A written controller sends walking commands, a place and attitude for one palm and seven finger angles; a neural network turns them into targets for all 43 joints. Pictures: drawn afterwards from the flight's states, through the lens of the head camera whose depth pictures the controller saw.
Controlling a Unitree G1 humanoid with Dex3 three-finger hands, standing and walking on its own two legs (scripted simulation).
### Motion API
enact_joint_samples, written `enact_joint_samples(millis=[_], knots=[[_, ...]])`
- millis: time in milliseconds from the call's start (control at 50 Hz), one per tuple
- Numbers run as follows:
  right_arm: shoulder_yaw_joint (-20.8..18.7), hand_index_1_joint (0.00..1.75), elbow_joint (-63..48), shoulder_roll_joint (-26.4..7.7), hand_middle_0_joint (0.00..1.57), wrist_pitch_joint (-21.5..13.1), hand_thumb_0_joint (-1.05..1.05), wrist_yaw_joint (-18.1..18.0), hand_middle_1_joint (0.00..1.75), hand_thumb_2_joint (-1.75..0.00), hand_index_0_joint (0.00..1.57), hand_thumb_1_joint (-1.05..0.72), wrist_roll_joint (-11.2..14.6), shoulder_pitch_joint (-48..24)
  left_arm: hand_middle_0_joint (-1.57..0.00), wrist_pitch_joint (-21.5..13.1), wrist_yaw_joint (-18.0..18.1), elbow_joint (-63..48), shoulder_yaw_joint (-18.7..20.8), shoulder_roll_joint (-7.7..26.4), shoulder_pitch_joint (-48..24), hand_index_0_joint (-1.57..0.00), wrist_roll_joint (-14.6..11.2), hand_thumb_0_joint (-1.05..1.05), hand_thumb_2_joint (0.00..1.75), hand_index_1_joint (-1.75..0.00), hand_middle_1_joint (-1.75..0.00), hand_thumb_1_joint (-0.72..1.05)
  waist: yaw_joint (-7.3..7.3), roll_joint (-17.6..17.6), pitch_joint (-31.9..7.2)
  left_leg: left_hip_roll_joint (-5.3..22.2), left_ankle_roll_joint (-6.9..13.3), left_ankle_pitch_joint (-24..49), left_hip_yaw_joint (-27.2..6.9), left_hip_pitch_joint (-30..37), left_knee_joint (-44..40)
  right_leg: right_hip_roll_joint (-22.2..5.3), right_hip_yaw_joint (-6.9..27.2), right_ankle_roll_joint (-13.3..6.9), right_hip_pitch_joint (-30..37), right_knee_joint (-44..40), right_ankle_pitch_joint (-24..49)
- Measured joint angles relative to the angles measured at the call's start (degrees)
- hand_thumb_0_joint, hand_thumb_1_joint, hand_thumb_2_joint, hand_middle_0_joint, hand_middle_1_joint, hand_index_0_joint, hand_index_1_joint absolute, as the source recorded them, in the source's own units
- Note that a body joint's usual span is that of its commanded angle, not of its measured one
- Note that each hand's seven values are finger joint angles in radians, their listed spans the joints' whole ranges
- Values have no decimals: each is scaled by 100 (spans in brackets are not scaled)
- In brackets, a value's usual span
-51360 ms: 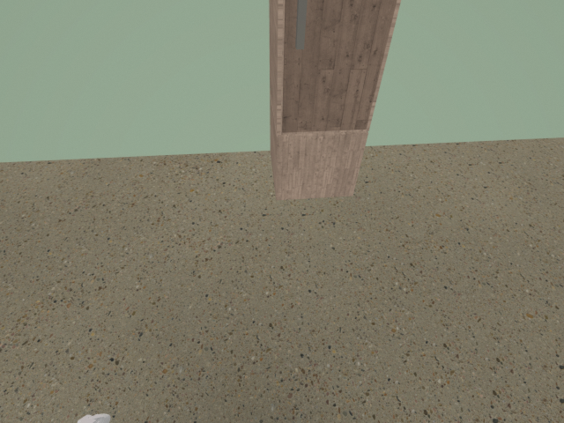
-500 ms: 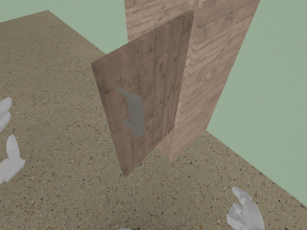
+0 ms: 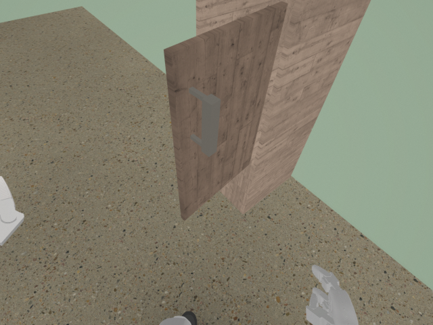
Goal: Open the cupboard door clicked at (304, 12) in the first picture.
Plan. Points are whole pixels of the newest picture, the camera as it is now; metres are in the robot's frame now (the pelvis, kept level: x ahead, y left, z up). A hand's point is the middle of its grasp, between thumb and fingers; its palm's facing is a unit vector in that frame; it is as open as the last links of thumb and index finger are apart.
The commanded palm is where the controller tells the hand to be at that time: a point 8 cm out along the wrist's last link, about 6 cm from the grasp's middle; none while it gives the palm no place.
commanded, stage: stop stepping back and stand still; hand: left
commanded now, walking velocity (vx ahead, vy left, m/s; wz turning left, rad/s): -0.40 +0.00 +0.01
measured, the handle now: (202, 122) +0.49 +0.08 +0.10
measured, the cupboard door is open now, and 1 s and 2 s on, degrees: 96 96 96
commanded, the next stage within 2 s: let the arm hang, fingers relaxed in 0.82 s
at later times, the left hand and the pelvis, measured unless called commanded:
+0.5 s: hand out of the picture +0.11 +0.26 +0.17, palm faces +0.38 -0.80 -0.47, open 7.4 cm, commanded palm +0.05 +0.30 +0.18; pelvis -0.09 +0.00 +0.01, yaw -1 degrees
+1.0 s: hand out of the picture +0.10 +0.25 +0.08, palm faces +0.27 -0.81 -0.52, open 7.4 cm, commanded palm none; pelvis -0.12 -0.01 -0.01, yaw +0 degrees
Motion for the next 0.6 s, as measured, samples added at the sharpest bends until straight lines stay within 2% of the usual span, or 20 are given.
enact_joint_samples(millis=[40,60,80,100,140,180,220,240,260,280,360,440,500,540,600], knots=[[30,30,-47,6,21,-29,1,43,30,-90,20,-90,-17,-12,-20,-25,-13,-164,-57,15,143,-21,-56,1,89,-30,-31,89,32,-17,-108,23,-53,181,72,-113,-181,-38,-104,-81,486,-972,126],[47,30,-82,16,21,-17,1,61,30,-90,20,-90,-26,-42,-20,-53,-24,-247,-40,79,213,-21,-68,1,89,-30,-31,89,66,-105,-153,-9,-90,192,168,-229,-161,-125,-63,-151,725,-1572,330],[48,30,-67,-8,21,23,1,68,30,-90,20,-90,-24,-133,-20,-105,-46,-266,-65,78,210,-21,-66,1,89,-30,-31,89,119,-89,-114,26,-168,0,207,-371,28,-129,-25,-203,734,-1830,756],[40,30,5,-51,21,79,1,55,30,-90,20,-90,-29,-215,-20,-141,-70,-233,-149,48,161,-21,-51,1,89,-30,-31,89,139,-6,-40,49,-269,-522,131,-460,405,-72,-8,-218,711,-1827,898],[22,30,166,-80,21,195,1,26,30,-90,20,-90,11,-235,-21,-146,-117,-120,-293,67,119,-21,3,1,89,-30,-31,89,133,-31,-60,-113,-355,-1418,-39,-587,1428,-101,50,-197,659,-1807,932],[48,30,205,-83,21,314,1,-26,30,-90,20,-90,44,-162,-21,-69,-147,-9,-303,111,189,-21,53,1,89,-30,-31,89,81,-176,-149,-242,-355,-1668,-7,-395,1783,-193,143,-162,613,-1816,948],[86,30,128,-144,21,368,1,-98,30,-90,20,-90,71,-41,-21,47,-143,82,-261,137,298,-21,56,1,89,-30,-31,89,-30,-219,-230,-262,-300,-1343,36,108,1265,-219,172,-127,586,-1814,978],[84,30,63,-214,21,356,1,-128,30,-90,20,-90,84,37,-21,111,-134,95,-251,144,337,-21,42,1,89,-30,-31,89,-84,-151,-265,-210,-233,-916,16,407,845,-170,143,-108,565,-1784,979],[50,30,43,-263,21,323,1,-160,30,-90,20,-90,103,87,-21,163,-129,114,-248,171,320,-21,30,1,89,-30,-31,89,-146,-111,-270,-202,-82,-1075,-27,581,545,-145,98,-88,537,-1736,969],[13,30,75,-264,21,301,1,-186,30,-90,20,-90,126,100,-21,189,-127,164,-241,208,258,-21,18,1,89,-30,-31,89,-170,-183,-219,-254,-15,-1152,-25,635,452,-195,94,-68,547,-1723,981],[22,30,36,-306,20,166,1,-202,30,-90,20,-90,99,231,-21,220,-118,193,-156,235,315,-21,11,1,89,-30,-31,89,-200,-343,-160,-318,-3,-804,49,746,145,-282,147,-20,586,-1886,1194],[-2,30,-6,-308,20,58,1,-193,30,-90,20,-90,81,391,-21,123,-100,192,-147,155,415,-21,108,1,89,-30,-31,89,-250,-264,-215,-324,-32,-713,-32,718,-22,-293,40,-19,543,-1938,1071],[-26,30,52,-264,20,69,1,-192,30,-90,20,-90,55,444,-21,130,-85,255,-195,75,423,-21,144,1,89,-30,-31,89,-248,-167,-239,-321,-83,-1002,-104,628,25,-293,-64,-101,531,-2010,1000],[-35,30,106,-243,20,118,1,-184,30,-90,20,-90,16,447,-21,134,-76,256,-225,32,427,-21,155,1,89,-30,-31,89,-203,-112,-258,-296,-122,-1479,-115,450,328,-276,-111,-189,473,-1987,1015],[-43,30,280,-255,21,198,1,-152,30,-90,20,-90,-17,407,-21,105,-60,218,-272,-71,380,-21,163,1,89,-30,-31,89,-9,-183,-291,-323,-181,-1860,-25,66,1707,-332,-37,-288,304,-1792,1309]])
